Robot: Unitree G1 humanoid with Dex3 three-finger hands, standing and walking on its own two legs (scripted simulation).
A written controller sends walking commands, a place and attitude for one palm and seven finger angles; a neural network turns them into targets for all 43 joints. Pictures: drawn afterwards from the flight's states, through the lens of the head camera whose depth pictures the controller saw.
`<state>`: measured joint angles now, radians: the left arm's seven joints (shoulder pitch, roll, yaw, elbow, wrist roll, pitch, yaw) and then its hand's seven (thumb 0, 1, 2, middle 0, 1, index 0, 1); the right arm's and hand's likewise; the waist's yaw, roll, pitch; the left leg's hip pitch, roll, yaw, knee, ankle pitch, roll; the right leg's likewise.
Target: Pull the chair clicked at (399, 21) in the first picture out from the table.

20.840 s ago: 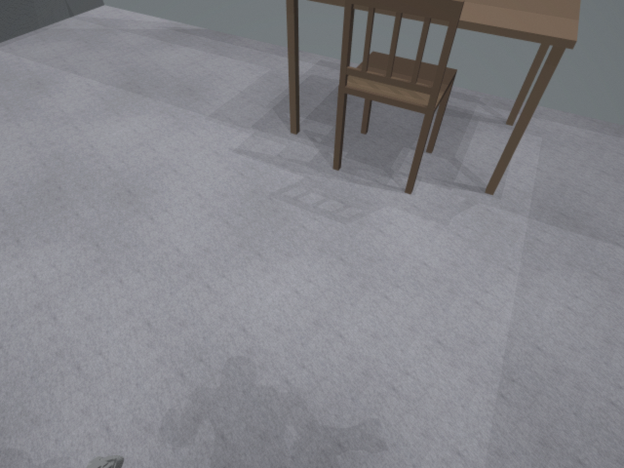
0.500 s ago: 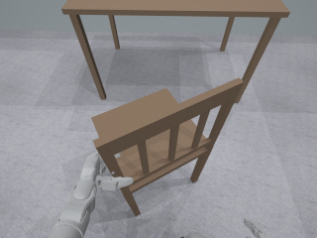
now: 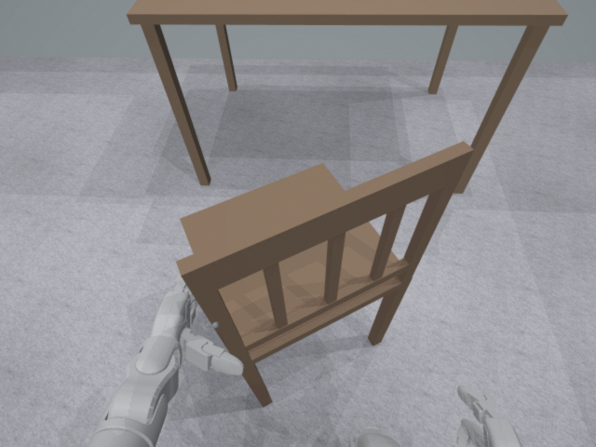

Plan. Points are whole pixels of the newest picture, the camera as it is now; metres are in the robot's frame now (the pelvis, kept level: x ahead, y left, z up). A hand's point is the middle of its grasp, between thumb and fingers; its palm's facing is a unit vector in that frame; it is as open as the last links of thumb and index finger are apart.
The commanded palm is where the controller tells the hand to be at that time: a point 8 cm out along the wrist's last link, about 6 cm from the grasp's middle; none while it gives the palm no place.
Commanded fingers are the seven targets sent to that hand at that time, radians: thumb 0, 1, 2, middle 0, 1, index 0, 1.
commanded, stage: draw the fingers out of the gap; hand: left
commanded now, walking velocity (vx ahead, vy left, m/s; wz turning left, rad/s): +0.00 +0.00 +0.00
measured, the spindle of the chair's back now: (333, 269) +0.40 -0.05 -0.07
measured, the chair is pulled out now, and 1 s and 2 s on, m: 0.61 0.61 0.61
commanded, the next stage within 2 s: draw the hand back to the body in 0.78 s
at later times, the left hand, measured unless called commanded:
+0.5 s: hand (194, 383) +0.22 +0.15 -0.04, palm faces -0.05 -0.99 -0.16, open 17.5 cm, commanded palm +0.20 +0.20 -0.02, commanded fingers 0.00 -0.55 0.20 0.00 0.00 0.00 0.00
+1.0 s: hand (180, 431) +0.16 +0.15 -0.02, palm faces +0.04 -1.00 -0.05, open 17.5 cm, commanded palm +0.13 +0.21 +0.00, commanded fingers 0.00 -0.55 0.20 0.00 0.00 0.00 0.00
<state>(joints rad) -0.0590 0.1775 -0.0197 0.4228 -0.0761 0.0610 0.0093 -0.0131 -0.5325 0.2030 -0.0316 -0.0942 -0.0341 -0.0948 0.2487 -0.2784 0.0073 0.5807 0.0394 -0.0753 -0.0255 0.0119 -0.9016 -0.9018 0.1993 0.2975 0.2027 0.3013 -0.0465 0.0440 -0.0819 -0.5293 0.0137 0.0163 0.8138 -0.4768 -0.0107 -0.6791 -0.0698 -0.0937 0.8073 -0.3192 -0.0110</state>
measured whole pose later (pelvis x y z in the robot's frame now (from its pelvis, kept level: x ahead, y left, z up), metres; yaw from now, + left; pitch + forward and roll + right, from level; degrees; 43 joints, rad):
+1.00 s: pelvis +0.00 +0.01 -0.03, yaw +1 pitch +12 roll -1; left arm 0.64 0.18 -0.07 -0.22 -0.14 -0.02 -0.02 -0.02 -0.53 0.20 0.00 0.00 -0.01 0.00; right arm 0.24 -0.23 0.00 0.48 0.04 -0.16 -0.07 0.01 -0.90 -0.90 0.20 0.30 0.20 0.30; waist -0.01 0.04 -0.14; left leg -0.66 0.01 -0.02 1.01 -0.57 0.00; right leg -0.78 -0.09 -0.12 0.97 -0.40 0.00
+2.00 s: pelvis +0.03 +0.00 +0.03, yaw -1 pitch -3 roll -1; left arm 0.54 0.33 0.27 -0.41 -0.05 -0.06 0.17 0.00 0.41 0.66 -0.14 -0.20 -0.14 -0.20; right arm 0.19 -0.22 0.00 0.61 0.02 -0.14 -0.06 0.01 -0.90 -0.90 0.20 0.30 0.20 0.30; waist 0.06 0.10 0.01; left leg -0.03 0.03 0.02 0.46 -0.38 -0.01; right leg -0.20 -0.03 -0.10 0.49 -0.25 0.00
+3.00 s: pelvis -0.01 +0.02 +0.03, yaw -3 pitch -1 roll +1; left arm 0.58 0.40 0.40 -0.48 -0.04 -0.14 0.16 0.01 0.89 0.90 -0.21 -0.30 -0.22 -0.30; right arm 0.18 -0.22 -0.04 0.60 0.02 -0.07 -0.06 0.01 -0.90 -0.90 0.20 0.30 0.20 0.30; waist 0.01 0.04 0.07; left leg -0.15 0.00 0.08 0.48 -0.32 0.02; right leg -0.32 -0.06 -0.04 0.49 -0.15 0.02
